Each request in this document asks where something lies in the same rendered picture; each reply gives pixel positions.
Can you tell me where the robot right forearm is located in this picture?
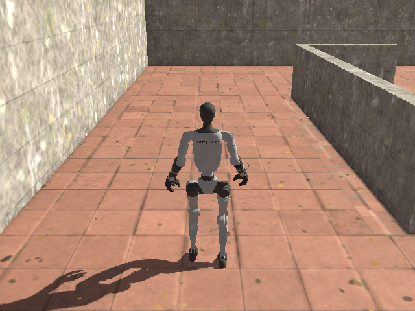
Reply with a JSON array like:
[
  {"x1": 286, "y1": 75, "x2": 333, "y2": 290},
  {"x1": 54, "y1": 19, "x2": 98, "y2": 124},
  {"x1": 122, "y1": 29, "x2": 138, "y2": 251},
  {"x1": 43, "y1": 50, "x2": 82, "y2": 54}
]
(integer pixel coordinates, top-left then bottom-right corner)
[{"x1": 234, "y1": 155, "x2": 246, "y2": 177}]

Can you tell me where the robot left forearm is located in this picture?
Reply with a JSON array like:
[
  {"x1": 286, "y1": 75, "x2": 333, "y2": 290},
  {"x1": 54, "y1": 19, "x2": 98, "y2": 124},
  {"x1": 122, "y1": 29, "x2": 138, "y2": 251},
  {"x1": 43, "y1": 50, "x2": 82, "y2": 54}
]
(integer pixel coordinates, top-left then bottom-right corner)
[{"x1": 168, "y1": 157, "x2": 182, "y2": 181}]

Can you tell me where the robot left hand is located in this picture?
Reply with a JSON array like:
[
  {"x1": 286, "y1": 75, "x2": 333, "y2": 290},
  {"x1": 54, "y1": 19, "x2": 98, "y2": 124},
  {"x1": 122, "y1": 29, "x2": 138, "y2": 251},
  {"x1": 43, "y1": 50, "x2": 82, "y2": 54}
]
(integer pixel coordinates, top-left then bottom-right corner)
[{"x1": 165, "y1": 178, "x2": 180, "y2": 192}]

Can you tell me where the robot head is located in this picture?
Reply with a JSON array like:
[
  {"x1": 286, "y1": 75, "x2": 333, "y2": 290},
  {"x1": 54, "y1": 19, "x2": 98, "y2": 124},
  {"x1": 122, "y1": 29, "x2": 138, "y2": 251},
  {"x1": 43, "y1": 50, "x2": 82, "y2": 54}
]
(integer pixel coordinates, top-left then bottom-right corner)
[{"x1": 196, "y1": 102, "x2": 218, "y2": 133}]

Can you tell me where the left robot upper arm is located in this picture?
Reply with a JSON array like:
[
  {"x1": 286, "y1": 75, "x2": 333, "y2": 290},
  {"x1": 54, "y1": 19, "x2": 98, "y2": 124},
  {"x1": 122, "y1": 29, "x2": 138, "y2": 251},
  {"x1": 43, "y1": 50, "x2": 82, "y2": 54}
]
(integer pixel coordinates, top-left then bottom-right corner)
[{"x1": 175, "y1": 131, "x2": 194, "y2": 167}]

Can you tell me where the robot left foot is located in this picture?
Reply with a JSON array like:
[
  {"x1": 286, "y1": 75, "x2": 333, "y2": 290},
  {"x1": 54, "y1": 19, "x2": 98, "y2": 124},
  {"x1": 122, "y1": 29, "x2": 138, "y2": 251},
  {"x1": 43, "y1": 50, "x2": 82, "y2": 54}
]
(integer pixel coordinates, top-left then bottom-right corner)
[{"x1": 189, "y1": 246, "x2": 198, "y2": 262}]

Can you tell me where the right robot upper arm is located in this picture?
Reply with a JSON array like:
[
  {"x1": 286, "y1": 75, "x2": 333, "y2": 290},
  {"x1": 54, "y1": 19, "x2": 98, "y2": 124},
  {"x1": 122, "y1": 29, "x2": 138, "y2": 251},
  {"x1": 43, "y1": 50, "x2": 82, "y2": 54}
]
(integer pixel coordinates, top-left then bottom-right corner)
[{"x1": 221, "y1": 130, "x2": 240, "y2": 166}]

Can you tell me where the robot right hand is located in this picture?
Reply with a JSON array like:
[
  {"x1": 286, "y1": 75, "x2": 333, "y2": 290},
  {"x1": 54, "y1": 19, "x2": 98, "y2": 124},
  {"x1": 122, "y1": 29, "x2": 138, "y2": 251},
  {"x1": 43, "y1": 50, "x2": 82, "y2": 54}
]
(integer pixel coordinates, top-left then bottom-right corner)
[{"x1": 233, "y1": 173, "x2": 248, "y2": 186}]

